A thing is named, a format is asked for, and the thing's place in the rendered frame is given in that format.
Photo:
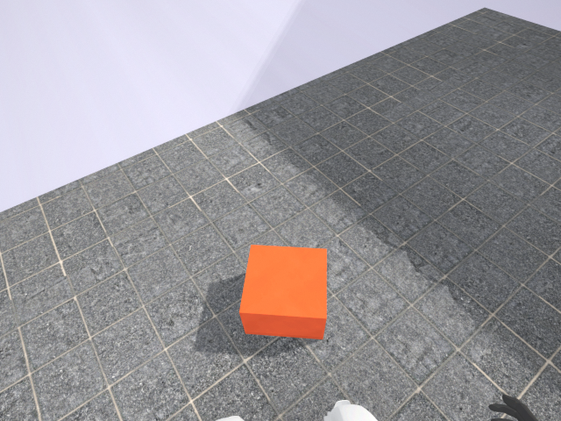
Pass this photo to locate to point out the robot right hand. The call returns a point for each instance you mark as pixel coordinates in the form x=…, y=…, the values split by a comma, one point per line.
x=513, y=408

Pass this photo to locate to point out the carton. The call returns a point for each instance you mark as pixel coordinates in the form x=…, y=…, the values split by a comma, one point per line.
x=285, y=292

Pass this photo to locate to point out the right robot shin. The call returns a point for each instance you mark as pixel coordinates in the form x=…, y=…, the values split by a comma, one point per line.
x=342, y=402

